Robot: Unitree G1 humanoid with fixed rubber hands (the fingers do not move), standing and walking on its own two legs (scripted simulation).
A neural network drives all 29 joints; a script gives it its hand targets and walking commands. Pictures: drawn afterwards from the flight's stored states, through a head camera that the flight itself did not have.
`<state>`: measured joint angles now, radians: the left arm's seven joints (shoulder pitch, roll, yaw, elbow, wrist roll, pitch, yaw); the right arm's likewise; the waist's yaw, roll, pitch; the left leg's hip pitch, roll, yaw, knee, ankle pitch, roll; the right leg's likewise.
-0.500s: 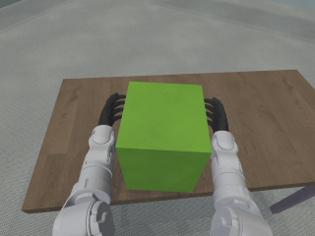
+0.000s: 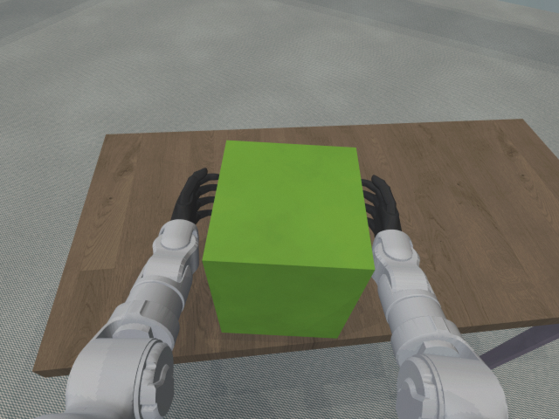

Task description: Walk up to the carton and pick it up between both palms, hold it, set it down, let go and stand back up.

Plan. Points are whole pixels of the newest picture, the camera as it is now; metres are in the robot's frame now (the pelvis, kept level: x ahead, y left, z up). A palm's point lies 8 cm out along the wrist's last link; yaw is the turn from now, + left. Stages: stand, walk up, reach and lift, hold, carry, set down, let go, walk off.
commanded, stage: set down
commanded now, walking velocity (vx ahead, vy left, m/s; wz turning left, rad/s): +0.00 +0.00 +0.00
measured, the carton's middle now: (285, 245) +0.40 -0.01 -0.01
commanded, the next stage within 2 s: none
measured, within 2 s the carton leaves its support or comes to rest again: neither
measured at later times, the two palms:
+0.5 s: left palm (158, 193) +0.43 +0.18 +0.08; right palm (405, 207) +0.42 -0.18 +0.08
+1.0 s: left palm (124, 145) +0.43 +0.20 +0.18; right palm (435, 169) +0.41 -0.19 +0.17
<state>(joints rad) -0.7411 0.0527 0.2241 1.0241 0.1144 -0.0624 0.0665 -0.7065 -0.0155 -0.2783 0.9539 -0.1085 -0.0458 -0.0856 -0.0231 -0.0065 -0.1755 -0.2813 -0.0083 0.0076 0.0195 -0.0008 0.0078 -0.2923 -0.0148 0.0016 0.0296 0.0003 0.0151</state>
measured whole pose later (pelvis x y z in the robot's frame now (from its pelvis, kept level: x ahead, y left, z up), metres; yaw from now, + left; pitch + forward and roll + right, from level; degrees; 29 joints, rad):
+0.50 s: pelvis -0.01 +0.00 +0.00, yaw +0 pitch +16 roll +0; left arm -0.86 0.26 -0.03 1.12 -0.23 -0.07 0.04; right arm -0.84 -0.19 -0.06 1.07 0.20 -0.05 -0.09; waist -0.03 0.00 -0.20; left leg -0.41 -0.01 -0.01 0.21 -0.09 0.01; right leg -0.40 -0.02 0.00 0.21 -0.08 0.02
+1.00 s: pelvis -0.02 +0.00 +0.00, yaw +0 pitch +8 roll +0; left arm -1.03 0.38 0.00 1.07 -0.28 0.30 0.02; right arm -0.98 -0.25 -0.04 0.93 0.25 0.35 -0.14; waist -0.03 0.00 -0.13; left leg -0.24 -0.01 0.00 0.20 -0.09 0.01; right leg -0.25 -0.01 0.02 0.20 -0.08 0.02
